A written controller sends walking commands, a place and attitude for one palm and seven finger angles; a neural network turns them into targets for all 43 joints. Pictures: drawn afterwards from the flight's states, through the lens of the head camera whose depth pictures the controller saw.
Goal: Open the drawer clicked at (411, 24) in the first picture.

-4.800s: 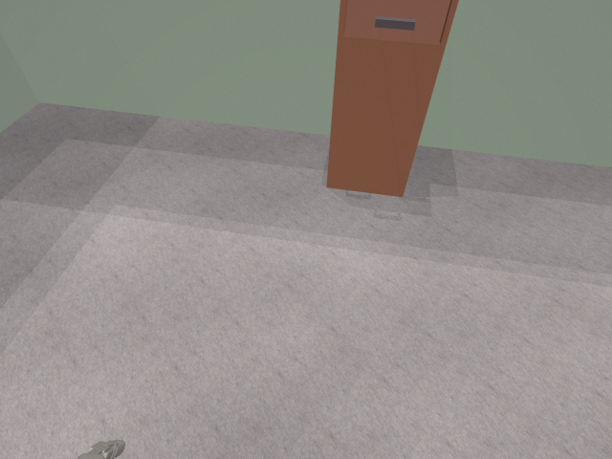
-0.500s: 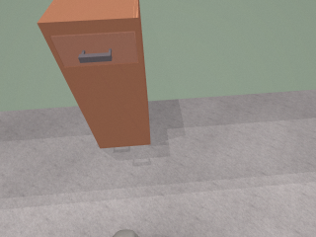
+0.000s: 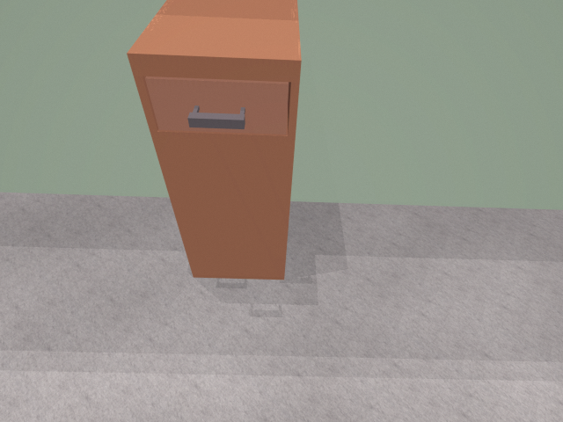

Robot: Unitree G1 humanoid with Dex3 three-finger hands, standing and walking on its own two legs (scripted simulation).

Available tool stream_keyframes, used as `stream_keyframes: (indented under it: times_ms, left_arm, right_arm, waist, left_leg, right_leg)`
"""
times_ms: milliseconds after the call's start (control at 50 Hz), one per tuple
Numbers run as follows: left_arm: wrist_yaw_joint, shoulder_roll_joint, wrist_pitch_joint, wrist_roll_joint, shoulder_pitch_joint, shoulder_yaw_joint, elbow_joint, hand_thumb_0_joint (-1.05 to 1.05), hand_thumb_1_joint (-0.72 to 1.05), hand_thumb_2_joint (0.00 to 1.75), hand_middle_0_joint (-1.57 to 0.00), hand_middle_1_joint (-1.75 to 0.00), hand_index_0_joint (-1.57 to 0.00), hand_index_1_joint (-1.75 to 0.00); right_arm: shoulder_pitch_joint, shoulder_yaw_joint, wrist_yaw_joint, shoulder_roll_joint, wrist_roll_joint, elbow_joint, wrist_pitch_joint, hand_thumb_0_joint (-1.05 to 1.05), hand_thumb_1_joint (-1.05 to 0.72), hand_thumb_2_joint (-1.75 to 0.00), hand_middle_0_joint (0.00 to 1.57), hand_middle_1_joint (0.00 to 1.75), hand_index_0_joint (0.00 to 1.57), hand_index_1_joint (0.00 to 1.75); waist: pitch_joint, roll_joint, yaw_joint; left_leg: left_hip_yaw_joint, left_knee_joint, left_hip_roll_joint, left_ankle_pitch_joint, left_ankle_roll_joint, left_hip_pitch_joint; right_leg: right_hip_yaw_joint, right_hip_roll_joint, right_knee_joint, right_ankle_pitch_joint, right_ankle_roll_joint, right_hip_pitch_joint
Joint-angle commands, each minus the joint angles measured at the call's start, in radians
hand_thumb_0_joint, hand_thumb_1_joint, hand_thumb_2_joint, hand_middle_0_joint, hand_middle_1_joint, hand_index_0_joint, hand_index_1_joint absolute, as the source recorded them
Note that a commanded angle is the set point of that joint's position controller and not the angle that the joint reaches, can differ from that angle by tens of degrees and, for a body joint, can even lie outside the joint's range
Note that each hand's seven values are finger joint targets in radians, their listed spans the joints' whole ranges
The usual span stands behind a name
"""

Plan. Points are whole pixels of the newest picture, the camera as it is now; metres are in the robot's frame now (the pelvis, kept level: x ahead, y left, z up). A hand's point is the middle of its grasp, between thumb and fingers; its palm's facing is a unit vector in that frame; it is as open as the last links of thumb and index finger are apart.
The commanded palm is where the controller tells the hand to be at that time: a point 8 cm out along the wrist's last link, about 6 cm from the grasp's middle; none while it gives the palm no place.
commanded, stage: take the last steps up to it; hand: left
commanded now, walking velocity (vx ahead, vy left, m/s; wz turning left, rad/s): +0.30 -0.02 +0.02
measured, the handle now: (218, 115) +0.76 +0.20 +0.02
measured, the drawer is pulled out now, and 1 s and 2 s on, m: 0.00 0.00 0.00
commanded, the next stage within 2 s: come to a stop and stand still in 0.60 s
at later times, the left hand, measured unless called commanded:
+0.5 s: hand out of the picture +0.06 +0.14 -0.18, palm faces +0.14 -0.98 -0.13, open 7.3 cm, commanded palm none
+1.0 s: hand (181, 325) +0.32 +0.21 -0.17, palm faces +0.02 -0.97 -0.23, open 7.4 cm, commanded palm none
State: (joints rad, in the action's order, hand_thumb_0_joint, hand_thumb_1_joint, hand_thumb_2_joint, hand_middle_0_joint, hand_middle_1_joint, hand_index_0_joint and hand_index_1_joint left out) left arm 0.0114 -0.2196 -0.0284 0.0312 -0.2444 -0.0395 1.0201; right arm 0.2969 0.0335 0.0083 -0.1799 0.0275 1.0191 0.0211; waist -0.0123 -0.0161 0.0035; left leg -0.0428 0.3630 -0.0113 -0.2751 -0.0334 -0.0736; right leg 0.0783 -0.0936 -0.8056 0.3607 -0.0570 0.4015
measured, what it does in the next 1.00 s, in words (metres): walks ahead: right foot, then left foot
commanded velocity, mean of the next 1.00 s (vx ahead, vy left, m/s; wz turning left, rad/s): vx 0.07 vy -0.02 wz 0.01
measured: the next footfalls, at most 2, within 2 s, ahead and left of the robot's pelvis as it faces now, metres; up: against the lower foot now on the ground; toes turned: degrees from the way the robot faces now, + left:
right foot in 0.10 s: +0.11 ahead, -0.13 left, +0.00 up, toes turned -7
left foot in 0.56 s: +0.26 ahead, +0.13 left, +0.00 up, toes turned +11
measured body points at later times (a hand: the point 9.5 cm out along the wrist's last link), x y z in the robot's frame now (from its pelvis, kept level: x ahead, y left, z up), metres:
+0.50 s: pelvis +0.13 +0.00 -0.01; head +0.14 +0.01 +0.44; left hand +0.05 +0.20 -0.17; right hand +0.19 -0.24 -0.15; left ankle +0.21 +0.12 -0.72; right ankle +0.07 -0.13 -0.74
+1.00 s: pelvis +0.24 +0.02 +0.00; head +0.27 +0.03 +0.45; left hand +0.32 +0.26 -0.15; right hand +0.24 -0.19 -0.16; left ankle +0.23 +0.12 -0.74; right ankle +0.28 -0.10 -0.72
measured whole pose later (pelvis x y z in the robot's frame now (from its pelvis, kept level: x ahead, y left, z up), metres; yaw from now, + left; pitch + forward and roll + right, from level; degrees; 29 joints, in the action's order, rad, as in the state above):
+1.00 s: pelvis +0.24 +0.02 +0.00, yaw +0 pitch -2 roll +0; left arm -0.03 -0.19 -0.04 0.02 -0.15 -0.05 1.01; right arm 0.27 0.03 0.03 -0.11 0.03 1.09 -0.01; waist -0.07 -0.01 0.03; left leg -0.18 0.45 0.05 -0.27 -0.02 -0.14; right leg 0.07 -0.05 -0.74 0.35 -0.02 0.37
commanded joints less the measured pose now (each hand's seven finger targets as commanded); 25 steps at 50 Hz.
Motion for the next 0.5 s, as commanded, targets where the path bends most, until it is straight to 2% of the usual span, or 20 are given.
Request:
stream_keyframes:
  times_ms: [0, 20, 40, 60, 80, 100, 120, 140, 160, 180, 220, 260, 300, 360, 380, 440, 460, 480]
  left_arm:
    - [0.007, -0.033, 0.047, -0.008, 0.045, -0.013, -0.078, 0.0, 0.9, 0.9, -0.2, -0.3, -0.2, -0.3]
    - [0.006, -0.033, 0.052, -0.006, -0.005, -0.016, -0.054, 0.0, 0.9, 0.9, -0.2, -0.3, -0.2, -0.3]
    - [0.004, -0.045, 0.06, -0.005, -0.078, -0.022, -0.025, 0.0, 0.9, 0.9, -0.2, -0.3, -0.2, -0.3]
    - [-0.003, -0.097, 0.075, 0.001, -0.178, -0.034, 0.008, 0.0, 0.9, 0.9, -0.2, -0.3, -0.2, -0.3]
    - [-0.014, -0.2, 0.082, 0.005, -0.261, -0.054, 0.029, 0.0, 0.9, 0.9, -0.2, -0.3, -0.2, -0.3]
    - [-0.022, -0.2, 0.074, -0.012, -0.302, -0.051, 0.032, 0.0, 0.9, 0.9, -0.2, -0.3, -0.2, -0.3]
    - [-0.025, -0.178, 0.075, -0.014, -0.227, -0.05, 0.019, 0.0, 0.9, 0.9, -0.2, -0.3, -0.2, -0.3]
    - [-0.025, -0.145, 0.077, -0.015, -0.169, -0.042, 0.007, 0.0, 0.9, 0.9, -0.2, -0.3, -0.2, -0.3]
    - [-0.028, -0.106, 0.08, -0.014, -0.128, -0.032, -0.003, 0.0, 0.9, 0.9, -0.2, -0.3, -0.2, -0.3]
    - [-0.032, -0.072, 0.084, -0.014, -0.101, -0.025, -0.006, 0.0, 0.9, 0.9, -0.2, -0.3, -0.2, -0.3]
    - [-0.032, -0.038, 0.096, -0.014, -0.11, -0.015, 0.001, 0.0, 0.9, 0.9, -0.2, -0.3, -0.2, -0.3]
    - [-0.032, -0.038, 0.102, -0.013, -0.131, -0.012, 0.018, 0.0, 0.9, 0.9, -0.2, -0.3, -0.2, -0.3]
    - [-0.031, -0.041, 0.107, -0.012, -0.154, -0.01, 0.032, 0.0, 0.9, 0.9, -0.2, -0.3, -0.2, -0.3]
    - [-0.032, -0.049, 0.111, -0.008, -0.19, -0.012, 0.06, 0.0, 0.9, 0.9, -0.2, -0.3, -0.2, -0.3]
    - [-0.032, -0.06, 0.111, -0.005, -0.191, -0.015, 0.062, 0.0, 0.9, 0.9, -0.2, -0.3, -0.2, -0.3]
    - [-0.031, -0.068, 0.104, -0.002, -0.203, -0.021, 0.076, 0.0, 0.9, 0.9, -0.2, -0.3, -0.2, -0.3]
    - [-0.031, -0.066, 0.1, -0.003, -0.204, -0.021, 0.081, 0.0, 0.9, 0.9, -0.2, -0.3, -0.2, -0.3]
    - [-0.031, -0.066, 0.095, -0.002, -0.192, -0.024, 0.081, 0.0, 0.9, 0.9, -0.2, -0.3, -0.2, -0.3]
  right_arm:
    - [0.036, 0.041, 0.012, -0.168, 0.001, -0.009, 0.016, 0.0, -0.9, -0.9, 0.2, 0.3, 0.2, 0.3]
    - [0.029, 0.039, 0.012, -0.16, 0.0, 0.0, 0.015, 0.0, -0.9, -0.9, 0.2, 0.3, 0.2, 0.3]
    - [0.027, 0.034, 0.012, -0.148, -0.004, 0.006, 0.016, 0.0, -0.9, -0.9, 0.2, 0.3, 0.2, 0.3]
    - [0.035, 0.028, 0.007, -0.109, -0.012, 0.006, 0.022, 0.0, -0.9, -0.9, 0.2, 0.3, 0.2, 0.3]
    - [0.04, 0.013, -0.002, -0.042, -0.018, -0.02, 0.026, 0.0, -0.9, -0.9, 0.2, 0.3, 0.2, 0.3]
    - [-0.024, 0.025, -0.003, -0.101, -0.01, -0.045, 0.017, 0.0, -0.9, -0.9, 0.2, 0.3, 0.2, 0.3]
    - [-0.024, 0.035, -0.008, -0.107, -0.009, -0.036, 0.015, 0.0, -0.9, -0.9, 0.2, 0.3, 0.2, 0.3]
    - [-0.041, 0.038, -0.014, -0.097, -0.005, -0.024, 0.008, 0.0, -0.9, -0.9, 0.2, 0.3, 0.2, 0.3]
    - [-0.024, 0.039, -0.018, -0.09, -0.002, -0.011, 0.002, 0.0, -0.9, -0.9, 0.2, 0.3, 0.2, 0.3]
    - [0.01, 0.042, -0.021, -0.072, 0.0, 0.013, -0.005, 0.0, -0.9, -0.9, 0.2, 0.3, 0.2, 0.3]
    - [0.05, 0.034, -0.024, -0.032, 0.002, 0.035, -0.013, 0.0, -0.9, -0.9, 0.2, 0.3, 0.2, 0.3]
    - [0.045, 0.034, -0.025, -0.023, 0.0, 0.034, -0.017, 0.0, -0.9, -0.9, 0.2, 0.3, 0.2, 0.3]
    - [0.017, 0.035, -0.029, -0.02, -0.002, 0.021, -0.017, 0.0, -0.9, -0.9, 0.2, 0.3, 0.2, 0.3]
    - [-0.063, 0.031, -0.035, -0.019, -0.004, -0.008, -0.006, 0.0, -0.9, -0.9, 0.2, 0.3, 0.2, 0.3]
    - [-0.074, 0.031, -0.038, -0.015, -0.007, -0.02, -0.002, 0.0, -0.9, -0.9, 0.2, 0.3, 0.2, 0.3]
    - [-0.114, 0.026, -0.04, -0.004, -0.009, -0.032, 0.012, 0.0, -0.9, -0.9, 0.2, 0.3, 0.2, 0.3]
    - [-0.098, 0.026, -0.037, -0.004, -0.009, -0.03, 0.017, 0.0, -0.9, -0.9, 0.2, 0.3, 0.2, 0.3]
    - [-0.047, 0.028, -0.033, -0.016, -0.007, -0.016, 0.022, 0.0, -0.9, -0.9, 0.2, 0.3, 0.2, 0.3]
  waist:
    - [-0.079, 0.138, 0.01]
    - [-0.064, 0.109, -0.014]
    - [-0.041, 0.064, -0.047]
    - [0.013, -0.054, -0.088]
    - [0.028, -0.346, -0.113]
    - [-0.004, -0.252, -0.135]
    - [-0.056, -0.189, -0.097]
    - [-0.11, -0.187, -0.079]
    - [-0.13, -0.144, -0.048]
    - [-0.123, -0.085, -0.021]
    - [-0.105, -0.052, 0.004]
    - [-0.11, -0.072, 0.006]
    - [-0.117, -0.09, 0.0]
    - [-0.119, -0.087, -0.022]
    - [-0.114, -0.09, -0.021]
    - [-0.11, -0.102, -0.033]
    - [-0.097, -0.111, -0.024]
    - [-0.088, -0.095, 0.002]
  left_leg:
    - [0.217, -0.111, 0.274, 0.06, -0.136, -0.076]
    - [0.192, -0.059, 0.25, 0.049, -0.115, -0.117]
    - [0.155, 0.037, 0.204, 0.013, -0.082, -0.182]
    - [0.075, 0.23, 0.129, -0.037, -0.039, -0.293]
    - [-0.044, 0.509, 0.006, -0.246, 0.008, -0.509]
    - [0.019, 0.657, 0.039, -0.323, 0.001, -0.553]
    - [0.045, 0.726, 0.079, -0.241, -0.003, -0.562]
    - [0.048, 0.769, 0.098, -0.163, 0.0, -0.564]
    - [0.049, 0.783, 0.116, -0.096, 0.007, -0.542]
    - [0.047, 0.772, 0.134, -0.044, 0.018, -0.503]
    - [0.018, 0.73, 0.133, 0.024, 0.039, -0.468]
    - [-0.002, 0.675, 0.139, 0.051, 0.056, -0.477]
    - [-0.012, 0.618, 0.14, 0.077, 0.06, -0.493]
    - [-0.031, 0.476, 0.146, 0.073, 0.062, -0.502]
    - [-0.033, 0.43, 0.145, 0.064, 0.052, -0.478]
    - [-0.062, 0.316, 0.114, 0.034, 0.038, -0.385]
    - [-0.069, 0.272, 0.104, 0.042, 0.032, -0.338]
    - [-0.081, 0.221, 0.094, 0.067, 0.027, -0.243]
  right_leg:
    - [0.01, 0.015, 0.193, -0.03, 0.016, -0.044]
    - [0.029, 0.035, 0.26, -0.09, 0.02, -0.143]
    - [0.021, 0.037, 0.347, -0.135, 0.027, -0.277]
    - [-0.096, -0.055, 0.423, -0.072, 0.057, -0.452]
    - [-0.429, -0.297, 0.56, 0.03, 0.147, -0.568]
    - [-0.536, -0.361, 0.645, 0.156, 0.209, -0.477]
    - [-0.503, -0.333, 0.681, 0.322, 0.22, -0.378]
    - [-0.479, -0.307, 0.706, 0.359, 0.199, -0.272]
    - [-0.412, -0.282, 0.704, 0.295, 0.189, -0.219]
    - [-0.314, -0.253, 0.698, 0.196, 0.175, -0.191]
    - [-0.179, -0.199, 0.684, 0.015, 0.159, -0.173]
    - [-0.127, -0.186, 0.685, -0.072, 0.167, -0.191]
    - [-0.105, -0.178, 0.693, -0.109, 0.178, -0.208]
    - [-0.105, -0.192, 0.669, -0.172, 0.198, -0.264]
    - [-0.103, -0.2, 0.659, -0.163, 0.207, -0.262]
    - [-0.087, -0.195, 0.605, -0.201, 0.198, -0.254]
    - [-0.081, -0.189, 0.572, -0.224, 0.19, -0.256]
    - [-0.061, -0.178, 0.524, -0.19, 0.176, -0.213]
